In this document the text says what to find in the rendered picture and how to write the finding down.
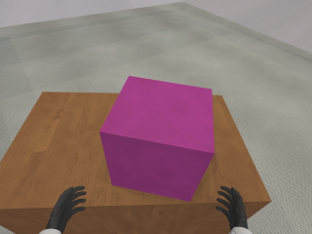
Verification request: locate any right robot hand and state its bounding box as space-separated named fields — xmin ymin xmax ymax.
xmin=215 ymin=185 xmax=249 ymax=231

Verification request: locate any left robot hand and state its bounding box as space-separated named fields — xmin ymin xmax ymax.
xmin=46 ymin=186 xmax=87 ymax=234

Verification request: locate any carton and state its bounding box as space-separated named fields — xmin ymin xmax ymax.
xmin=99 ymin=76 xmax=215 ymax=202

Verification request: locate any pedestal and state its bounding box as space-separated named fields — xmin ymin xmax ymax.
xmin=0 ymin=92 xmax=271 ymax=234

